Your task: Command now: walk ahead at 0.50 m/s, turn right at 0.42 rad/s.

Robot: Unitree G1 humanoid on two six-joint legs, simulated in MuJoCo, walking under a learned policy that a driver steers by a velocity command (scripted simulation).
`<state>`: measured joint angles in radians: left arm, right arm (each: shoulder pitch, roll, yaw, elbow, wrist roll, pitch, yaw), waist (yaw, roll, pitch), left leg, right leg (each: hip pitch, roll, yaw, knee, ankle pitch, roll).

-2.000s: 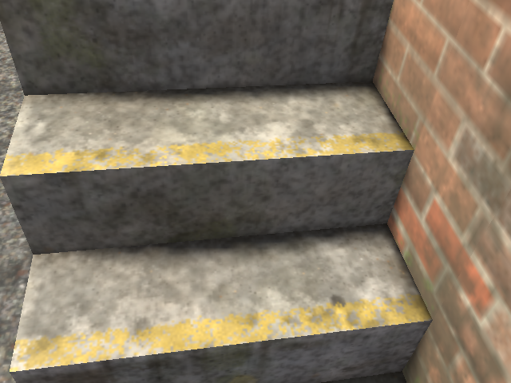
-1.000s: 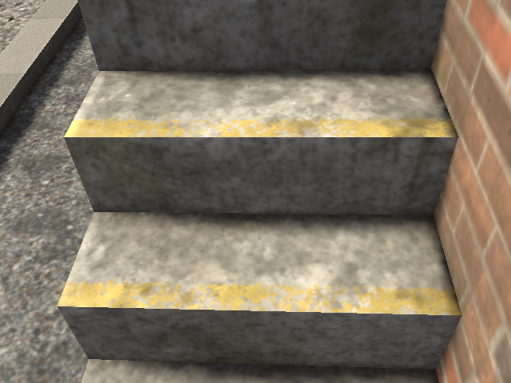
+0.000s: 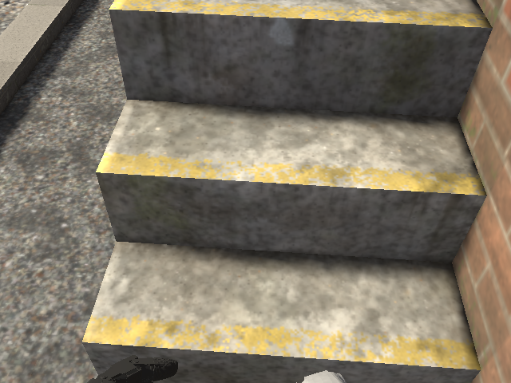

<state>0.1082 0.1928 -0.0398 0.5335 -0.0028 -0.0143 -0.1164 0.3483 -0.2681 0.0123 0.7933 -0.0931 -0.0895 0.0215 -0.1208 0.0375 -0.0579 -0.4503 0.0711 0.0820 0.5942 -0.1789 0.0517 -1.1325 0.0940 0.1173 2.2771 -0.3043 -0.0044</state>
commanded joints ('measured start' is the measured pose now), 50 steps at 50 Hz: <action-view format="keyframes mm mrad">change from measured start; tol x64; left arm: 1 66 71 37 -10 -2 9 -7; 50 147 58 60 220 41 -31 -11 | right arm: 1 -79 -161 -45 -77 -3 -48 -22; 50 -219 -14 -27 99 72 43 34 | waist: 1 48 70 76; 50 204 -126 55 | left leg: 1 80 286 -302 -328 -389 126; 13 144 271 -20 -426 -387 69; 21 -901 -57 -165 1685 -183 -15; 28 -1312 8 -275 1810 -508 167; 38 -342 -157 86 836 -312 122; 41 230 14 -712 -35 -396 302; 50 -214 64 -699 -154 -259 237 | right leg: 1 -178 -33 -16 131 23 6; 16 862 -61 -201 -1969 291 -69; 19 1115 -367 553 -1775 225 -400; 34 377 -413 30 -2346 -30 -183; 38 957 -376 -190 -1913 1515 -172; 41 416 -53 -70 -1207 384 -157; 50 -63 -58 152 -171 333 -136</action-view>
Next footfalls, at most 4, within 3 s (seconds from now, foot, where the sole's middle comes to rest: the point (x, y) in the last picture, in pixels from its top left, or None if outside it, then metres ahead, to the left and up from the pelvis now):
0.34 right None -0.01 -0.23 -0.76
0.76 left None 0.30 0.03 -0.56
1.32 right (305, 307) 0.53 -0.13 -0.35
1.74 left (174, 290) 0.59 0.12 -0.35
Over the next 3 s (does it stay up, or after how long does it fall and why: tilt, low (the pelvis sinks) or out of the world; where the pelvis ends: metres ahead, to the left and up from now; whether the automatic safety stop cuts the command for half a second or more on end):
stays up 0.77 -0.24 0.63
